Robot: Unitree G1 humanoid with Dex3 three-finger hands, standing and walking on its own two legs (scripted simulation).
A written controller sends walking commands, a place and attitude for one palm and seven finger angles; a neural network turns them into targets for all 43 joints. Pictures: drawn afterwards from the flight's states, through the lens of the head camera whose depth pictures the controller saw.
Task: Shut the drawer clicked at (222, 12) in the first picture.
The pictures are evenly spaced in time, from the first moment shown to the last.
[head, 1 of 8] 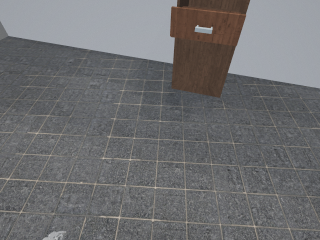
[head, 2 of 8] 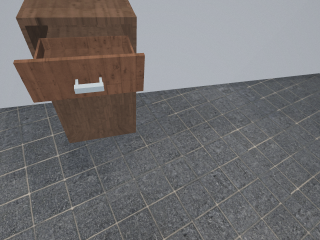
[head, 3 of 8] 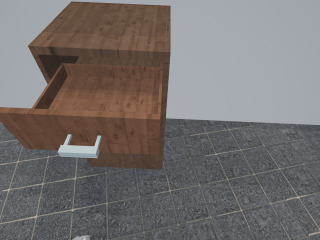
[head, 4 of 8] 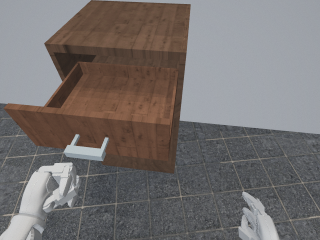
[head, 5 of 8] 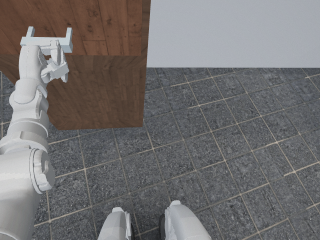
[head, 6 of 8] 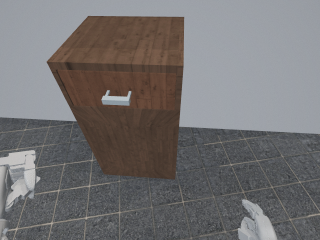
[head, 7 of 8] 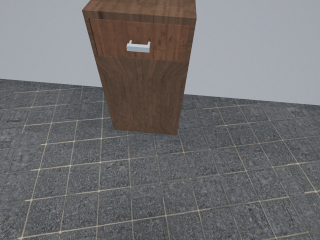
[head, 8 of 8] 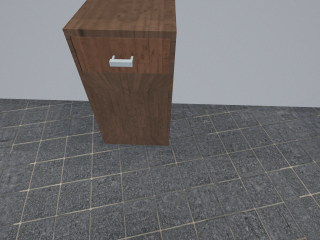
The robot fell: no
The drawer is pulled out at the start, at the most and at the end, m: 0.28 0.28 0.00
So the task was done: yes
